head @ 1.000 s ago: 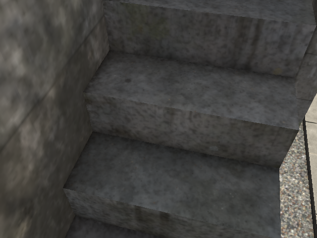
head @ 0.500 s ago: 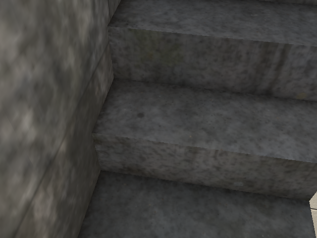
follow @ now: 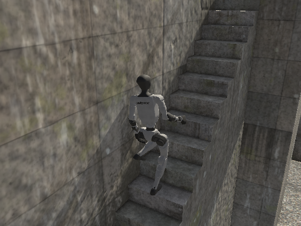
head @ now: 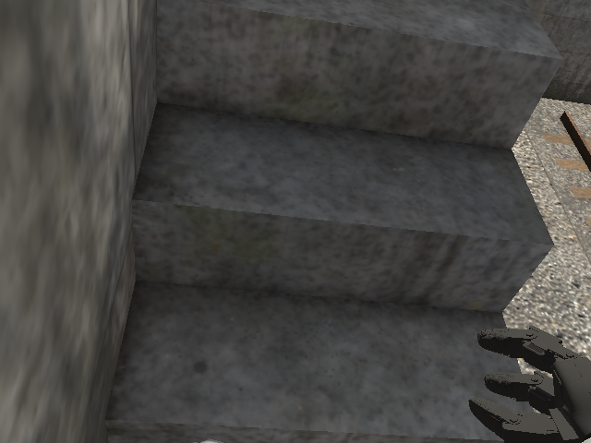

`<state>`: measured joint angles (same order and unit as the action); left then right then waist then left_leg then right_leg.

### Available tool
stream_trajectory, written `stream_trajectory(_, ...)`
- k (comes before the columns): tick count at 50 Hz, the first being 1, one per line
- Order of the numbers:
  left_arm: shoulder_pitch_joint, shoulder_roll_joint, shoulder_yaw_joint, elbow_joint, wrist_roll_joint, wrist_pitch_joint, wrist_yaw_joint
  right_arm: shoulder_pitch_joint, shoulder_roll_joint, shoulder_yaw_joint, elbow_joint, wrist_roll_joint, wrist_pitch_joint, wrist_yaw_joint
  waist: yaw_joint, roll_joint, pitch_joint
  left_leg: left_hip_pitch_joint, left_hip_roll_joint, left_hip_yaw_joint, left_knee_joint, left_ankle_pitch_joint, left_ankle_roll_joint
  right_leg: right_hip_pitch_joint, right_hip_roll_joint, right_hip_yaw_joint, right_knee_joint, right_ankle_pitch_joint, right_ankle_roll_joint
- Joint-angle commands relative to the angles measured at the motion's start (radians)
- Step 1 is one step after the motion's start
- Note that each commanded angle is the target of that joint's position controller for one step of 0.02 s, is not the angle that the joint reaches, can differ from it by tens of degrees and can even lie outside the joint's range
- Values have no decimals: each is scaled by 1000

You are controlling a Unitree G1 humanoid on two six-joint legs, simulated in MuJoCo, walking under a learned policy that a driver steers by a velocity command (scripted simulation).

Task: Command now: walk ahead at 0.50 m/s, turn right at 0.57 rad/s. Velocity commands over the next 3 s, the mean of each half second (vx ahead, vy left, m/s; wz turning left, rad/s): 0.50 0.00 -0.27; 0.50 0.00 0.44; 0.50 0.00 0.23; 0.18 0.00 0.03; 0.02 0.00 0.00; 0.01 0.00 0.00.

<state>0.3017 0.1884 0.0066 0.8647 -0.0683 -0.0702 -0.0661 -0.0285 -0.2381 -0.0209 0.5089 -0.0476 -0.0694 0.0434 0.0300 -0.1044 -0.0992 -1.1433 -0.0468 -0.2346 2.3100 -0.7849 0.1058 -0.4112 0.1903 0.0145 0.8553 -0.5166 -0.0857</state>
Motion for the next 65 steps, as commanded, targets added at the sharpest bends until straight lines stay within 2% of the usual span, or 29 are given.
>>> stream_trajectory(1,-228,366,112,-186,85,-44,-43,61,-189,-22,-134,-3,3,2,-245,427,8,617,35,230,-577,290,14,-567,-162,293,-479,1056,-118)
stream_trajectory(4,-94,369,116,-134,127,38,-81,149,-98,22,-124,19,81,13,-281,443,-129,749,-19,188,-1168,279,-94,-290,-226,405,-365,1566,-203)
stream_trajectory(6,80,120,60,-135,274,97,-91,411,-173,-12,73,-57,152,66,-192,823,-364,1034,242,-244,-1351,1012,149,-413,0,305,270,523,-56)
stream_trajectory(8,98,172,64,-149,113,51,-50,242,-109,-15,10,-14,113,45,-172,447,-118,627,258,-301,-1346,607,174,-399,-95,227,821,371,38)
stream_trajectory(9,147,121,32,-126,97,26,-25,229,-55,6,47,-1,80,31,-124,351,-80,633,241,-222,-1317,555,149,-482,-122,210,905,413,49)
stream_trajectory(15,221,120,-22,-106,131,5,-31,149,-44,22,68,37,-36,-71,31,152,-17,432,90,115,-1330,294,-7,-389,-152,5,743,243,101)
stream_trajectory(18,428,261,10,-50,124,-7,-29,1,-223,-27,-50,-23,-74,-79,178,-26,-60,87,0,235,-1098,345,-152,253,-194,-97,296,585,164)
stream_trajectory(19,55,87,-6,-139,88,53,5,88,-35,1,132,47,-26,-172,152,40,38,133,87,126,-1267,426,-37,307,-260,-69,-215,549,46)
stream_trajectory(20,89,74,-29,-167,117,48,18,131,-59,8,95,34,-13,-190,155,68,133,351,-14,249,-1017,639,-3,213,-126,-218,-542,427,58)
stream_trajectory(21,537,189,-47,88,86,13,-70,7,-214,-8,-51,-59,-1,-69,210,-134,200,536,-117,241,-686,708,-69,314,-171,-151,-615,1229,77)
stream_trajectory(22,472,96,-55,141,125,32,-114,47,-81,32,-48,-66,32,-6,127,-58,300,350,-131,206,-499,298,-54,474,-314,13,-859,1247,-4)
stream_trajectory(24,381,436,1,64,76,-7,-213,344,68,82,-163,20,66,115,-191,-350,42,-155,-151,307,-128,-121,-100,981,-746,237,-292,2926,-356)
stream_trajectory(28,330,448,69,52,234,6,-124,276,-13,77,-218,65,51,83,-82,-119,83,-378,-58,262,213,-55,-45,664,-740,81,-280,1966,-238)
stream_trajectory(30,-144,521,91,-40,201,37,-75,365,-62,51,-236,49,82,103,-352,-59,145,157,-51,300,-294,81,12,147,-723,-2,-520,2005,-223)
stream_trajectory(33,-50,627,151,24,191,2,-23,245,-34,80,-224,121,180,138,-338,-232,141,400,-167,493,-739,372,-74,203,-679,-75,-586,2874,-274)
stream_trajectory(34,-58,363,89,-84,31,17,8,454,-95,12,120,156,87,-40,-204,-20,-171,695,-163,413,-941,538,-18,388,-429,-303,-349,2238,-4)
stream_trajectory(35,48,377,92,-40,15,21,16,526,-56,7,139,146,64,-91,-225,-183,-192,843,-191,273,-1179,395,-32,361,-426,-220,-223,1932,16)
stream_trajectory(37,272,191,60,-62,51,11,3,272,-211,-61,198,35,72,-123,-16,376,-205,881,67,-514,-1752,-12,228,127,-88,-72,570,596,58)
stream_trajectory(38,188,198,36,-9,129,171,-10,601,-47,43,197,-20,109,45,-203,387,-147,840,-12,-267,-1506,183,303,-363,-63,318,1150,719,-110)
stream_trajectory(39,-16,207,49,-34,119,197,8,689,68,75,279,-27,142,86,-239,221,-134,749,-106,-130,-1472,416,236,-517,-57,317,1165,661,-183)
stream_trajectory(42,-112,105,-6,-165,111,114,62,352,129,87,312,27,47,72,-9,109,-60,426,-63,-126,-1539,185,164,-643,-174,315,1006,65,-57)
stream_trajectory(45,-208,355,81,-196,88,78,125,155,-95,-7,169,68,-10,118,48,111,-89,-32,-46,-26,-1799,179,93,-56,-198,20,487,-39,139)
stream_trajectory(50,-37,169,71,-49,122,57,85,305,-74,-40,164,69,26,97,-4,124,45,4,15,-168,-1758,100,111,261,-183,-50,35,-100,189)
stream_trajectory(52,51,90,42,13,141,38,84,466,22,-31,237,67,48,97,-24,84,11,2,-88,-151,-1266,251,32,334,-205,150,-216,-84,42)
stream_trajectory(53,105,210,70,12,132,16,115,632,80,-6,263,33,50,106,11,-138,-20,-248,-147,-121,-629,331,-129,376,-597,824,-428,-164,-397)
stream_trajectory(54,-108,277,86,-62,105,-21,117,669,64,-2,296,22,11,113,-77,-75,71,-463,-86,-146,-130,497,-144,275,-680,1087,-591,-252,-455)
stream_trajectory(57,-167,132,16,-76,76,-28,68,476,-28,-8,348,-8,-7,83,-53,229,0,-370,-68,-97,-58,738,-101,160,-495,617,-474,-89,-235)
stream_trajectory(59,-128,57,-17,-79,65,-32,83,377,-38,-16,363,-2,-11,74,-42,177,14,-159,-32,25,-347,703,-115,33,-349,334,-439,-43,-154)
stream_trajectory(65,-70,243,37,-73,118,-12,87,333,-67,-24,393,59,-27,100,-7,12,44,472,-12,362,-1068,469,-171,-168,-317,54,-574,-27,-121)
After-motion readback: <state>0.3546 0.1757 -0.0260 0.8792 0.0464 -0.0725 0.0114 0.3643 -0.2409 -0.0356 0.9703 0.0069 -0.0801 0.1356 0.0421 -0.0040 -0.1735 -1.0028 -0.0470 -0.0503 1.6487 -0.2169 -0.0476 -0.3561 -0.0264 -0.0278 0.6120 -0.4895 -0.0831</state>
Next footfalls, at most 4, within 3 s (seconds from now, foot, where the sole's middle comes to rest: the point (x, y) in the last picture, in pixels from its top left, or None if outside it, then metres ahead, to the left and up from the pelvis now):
0.06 left None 0.12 0.15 -0.53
0.44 right None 0.01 -0.19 -0.72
0.74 left None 0.30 -0.02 -0.51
1.04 right None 0.22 -0.24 -0.52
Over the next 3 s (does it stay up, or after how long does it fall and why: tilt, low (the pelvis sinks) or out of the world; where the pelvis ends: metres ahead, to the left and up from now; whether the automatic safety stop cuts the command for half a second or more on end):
stays up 0.44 -0.07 0.43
